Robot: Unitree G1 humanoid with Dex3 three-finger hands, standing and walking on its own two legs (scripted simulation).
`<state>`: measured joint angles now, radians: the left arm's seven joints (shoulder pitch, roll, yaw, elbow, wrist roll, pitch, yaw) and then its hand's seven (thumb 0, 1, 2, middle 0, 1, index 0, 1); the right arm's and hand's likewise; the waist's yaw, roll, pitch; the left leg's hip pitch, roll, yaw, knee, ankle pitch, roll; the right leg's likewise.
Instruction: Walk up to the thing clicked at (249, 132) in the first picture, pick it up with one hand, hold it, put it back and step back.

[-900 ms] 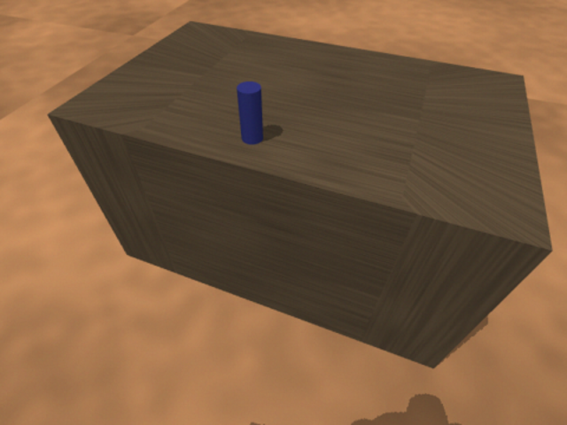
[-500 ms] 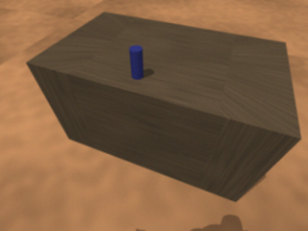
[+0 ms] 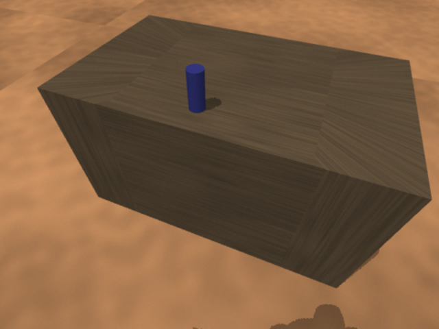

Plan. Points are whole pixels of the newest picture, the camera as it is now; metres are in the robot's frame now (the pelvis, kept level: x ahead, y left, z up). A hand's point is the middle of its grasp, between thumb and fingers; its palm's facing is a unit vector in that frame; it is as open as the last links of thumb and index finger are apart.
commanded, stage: stand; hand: left
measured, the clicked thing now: (196, 89) +0.80 +0.11 -0.01
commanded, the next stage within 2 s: walk up in 0.22 s
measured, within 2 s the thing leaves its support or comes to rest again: neither
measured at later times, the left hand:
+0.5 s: hand out of the picture +0.07 +0.35 -0.17, palm faces -0.08 -0.92 -0.39, open 7.4 cm
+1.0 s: hand (94, 234) +0.35 +0.32 -0.13, palm faces -0.24 -0.86 -0.44, open 7.4 cm
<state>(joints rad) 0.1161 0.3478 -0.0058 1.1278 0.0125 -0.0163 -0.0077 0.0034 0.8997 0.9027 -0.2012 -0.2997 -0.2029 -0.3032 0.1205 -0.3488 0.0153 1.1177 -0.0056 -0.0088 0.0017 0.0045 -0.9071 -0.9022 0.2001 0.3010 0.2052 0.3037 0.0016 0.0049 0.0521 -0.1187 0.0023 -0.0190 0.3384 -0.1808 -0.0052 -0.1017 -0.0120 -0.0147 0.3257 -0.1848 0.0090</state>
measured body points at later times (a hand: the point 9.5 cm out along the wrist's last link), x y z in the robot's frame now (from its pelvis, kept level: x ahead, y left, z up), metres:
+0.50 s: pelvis +0.05 +0.06 -0.02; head +0.06 +0.07 +0.43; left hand +0.07 +0.39 -0.14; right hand +0.11 -0.29 -0.12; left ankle +0.12 +0.19 -0.75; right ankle +0.00 -0.12 -0.75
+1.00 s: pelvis +0.20 +0.07 -0.02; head +0.22 +0.04 +0.42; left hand +0.36 +0.37 -0.10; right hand +0.16 -0.25 -0.16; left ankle +0.16 +0.20 -0.69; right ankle +0.21 -0.06 -0.75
